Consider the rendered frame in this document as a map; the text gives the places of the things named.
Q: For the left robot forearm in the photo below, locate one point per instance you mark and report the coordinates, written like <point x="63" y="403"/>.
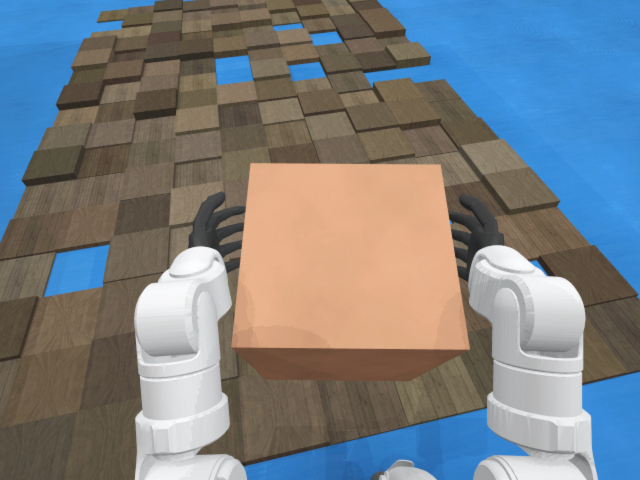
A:
<point x="178" y="354"/>

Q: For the robot right upper arm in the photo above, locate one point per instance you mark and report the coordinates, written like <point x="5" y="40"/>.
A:
<point x="503" y="467"/>

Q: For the carton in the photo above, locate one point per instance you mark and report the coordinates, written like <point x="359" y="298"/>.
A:
<point x="347" y="272"/>

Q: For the robot right hand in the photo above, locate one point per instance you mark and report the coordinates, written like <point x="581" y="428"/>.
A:
<point x="484" y="230"/>

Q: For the robot right shin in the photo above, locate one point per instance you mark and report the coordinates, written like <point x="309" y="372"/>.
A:
<point x="399" y="463"/>

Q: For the robot left hand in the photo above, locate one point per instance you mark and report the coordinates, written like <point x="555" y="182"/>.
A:
<point x="205" y="223"/>

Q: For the right robot forearm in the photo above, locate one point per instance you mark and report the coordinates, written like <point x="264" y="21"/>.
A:
<point x="537" y="346"/>

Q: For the robot left upper arm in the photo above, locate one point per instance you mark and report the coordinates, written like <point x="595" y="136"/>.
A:
<point x="199" y="467"/>

